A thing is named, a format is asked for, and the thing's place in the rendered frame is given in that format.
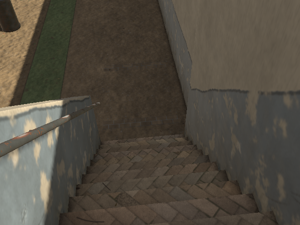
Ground stairs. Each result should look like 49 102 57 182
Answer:
58 134 278 225

